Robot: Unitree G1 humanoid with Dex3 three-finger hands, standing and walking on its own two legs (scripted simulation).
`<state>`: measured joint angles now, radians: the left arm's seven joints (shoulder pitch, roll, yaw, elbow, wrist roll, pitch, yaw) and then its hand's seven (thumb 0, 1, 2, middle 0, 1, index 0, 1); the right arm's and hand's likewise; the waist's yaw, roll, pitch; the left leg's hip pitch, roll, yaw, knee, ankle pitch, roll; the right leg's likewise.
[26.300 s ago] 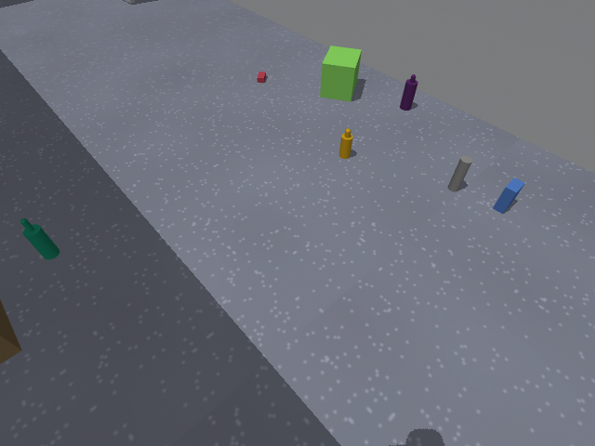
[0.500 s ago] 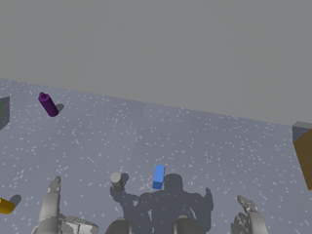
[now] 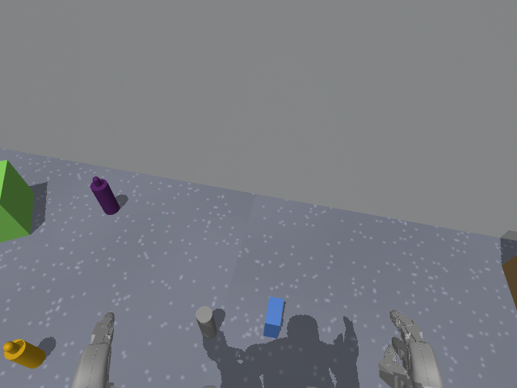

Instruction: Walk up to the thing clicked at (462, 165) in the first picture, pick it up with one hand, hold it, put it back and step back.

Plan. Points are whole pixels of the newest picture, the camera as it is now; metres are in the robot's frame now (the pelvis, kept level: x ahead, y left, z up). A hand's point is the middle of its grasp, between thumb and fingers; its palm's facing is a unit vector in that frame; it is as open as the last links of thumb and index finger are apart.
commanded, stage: home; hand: left
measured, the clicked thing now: (206, 323) +0.42 +0.16 -0.63
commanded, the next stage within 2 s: stand in 1.40 s
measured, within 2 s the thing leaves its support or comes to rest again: neither
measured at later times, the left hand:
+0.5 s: hand (143, 375) +0.17 +0.17 -0.05, palm faces +0.09 -0.95 -0.29, open 17.5 cm
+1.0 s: hand (144, 375) +0.17 +0.17 -0.05, palm faces +0.09 -0.96 -0.28, open 17.5 cm
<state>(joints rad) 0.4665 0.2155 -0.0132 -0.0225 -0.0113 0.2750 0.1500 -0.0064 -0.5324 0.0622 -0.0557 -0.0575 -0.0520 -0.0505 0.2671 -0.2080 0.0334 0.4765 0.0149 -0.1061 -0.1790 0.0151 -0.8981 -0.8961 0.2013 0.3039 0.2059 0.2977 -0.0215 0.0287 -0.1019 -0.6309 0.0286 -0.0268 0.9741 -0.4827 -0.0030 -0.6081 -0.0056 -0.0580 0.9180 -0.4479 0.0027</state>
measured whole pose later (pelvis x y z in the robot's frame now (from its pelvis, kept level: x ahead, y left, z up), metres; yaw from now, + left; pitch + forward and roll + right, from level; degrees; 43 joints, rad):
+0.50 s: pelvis +0.00 -0.01 +0.00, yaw +0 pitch +7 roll -2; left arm 0.46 0.21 -0.01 0.01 -0.01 0.27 0.14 -0.01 -0.54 0.06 -0.05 -0.06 -0.05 -0.05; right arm 0.28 -0.21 0.03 0.51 0.02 -0.11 -0.18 0.02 -0.90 -0.90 0.20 0.30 0.20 0.30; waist -0.03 0.03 -0.10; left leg -0.61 0.03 -0.03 0.95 -0.47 -0.01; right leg -0.60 0.00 -0.06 0.91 -0.44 -0.01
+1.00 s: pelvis +0.00 -0.01 +0.00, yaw +0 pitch +8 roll -2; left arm 0.47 0.21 -0.01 0.00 -0.01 0.26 0.13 -0.01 -0.54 0.06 -0.05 -0.06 -0.05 -0.05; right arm 0.28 -0.21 0.03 0.51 0.01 -0.13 -0.18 0.02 -0.90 -0.90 0.20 0.30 0.20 0.30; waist -0.03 0.03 -0.10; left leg -0.61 0.03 -0.03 0.95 -0.47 -0.01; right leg -0.60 0.00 -0.06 0.91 -0.44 -0.01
